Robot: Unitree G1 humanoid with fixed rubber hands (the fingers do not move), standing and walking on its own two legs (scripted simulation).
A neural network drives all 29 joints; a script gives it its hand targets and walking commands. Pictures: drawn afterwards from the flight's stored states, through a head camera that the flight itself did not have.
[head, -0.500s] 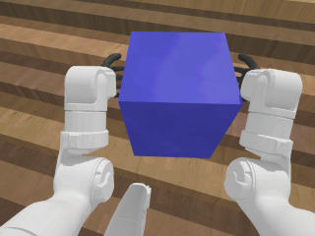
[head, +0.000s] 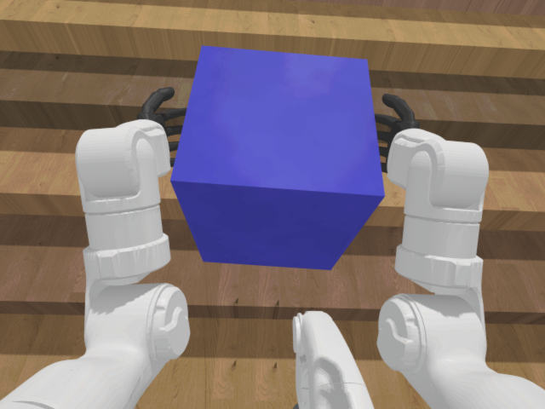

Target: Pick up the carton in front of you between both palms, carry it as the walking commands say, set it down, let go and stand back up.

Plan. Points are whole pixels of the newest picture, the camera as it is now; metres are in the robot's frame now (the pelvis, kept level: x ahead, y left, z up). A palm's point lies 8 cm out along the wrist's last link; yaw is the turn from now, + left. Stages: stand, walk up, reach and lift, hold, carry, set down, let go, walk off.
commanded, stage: carry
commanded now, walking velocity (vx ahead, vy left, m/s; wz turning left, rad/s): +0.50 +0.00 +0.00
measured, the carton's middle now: (275, 173) +0.41 -0.03 +0.11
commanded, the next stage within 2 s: none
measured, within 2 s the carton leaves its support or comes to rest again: neither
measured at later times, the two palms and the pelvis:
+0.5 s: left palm out of the picture +0.65 +0.12 +0.30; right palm out of the picture +0.68 -0.18 +0.30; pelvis +0.29 -0.04 +0.12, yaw +1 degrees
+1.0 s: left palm out of the picture +0.97 +0.16 +0.41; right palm out of the picture +0.95 -0.14 +0.41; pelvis +0.57 +0.03 +0.23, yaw +0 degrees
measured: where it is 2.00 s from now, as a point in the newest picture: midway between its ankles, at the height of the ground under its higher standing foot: (252, 176)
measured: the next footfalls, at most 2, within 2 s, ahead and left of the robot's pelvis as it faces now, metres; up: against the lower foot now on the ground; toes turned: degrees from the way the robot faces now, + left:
right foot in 0.14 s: +0.30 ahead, -0.15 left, +0.12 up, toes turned -7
left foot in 0.68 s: +0.65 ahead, +0.11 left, +0.24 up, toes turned +9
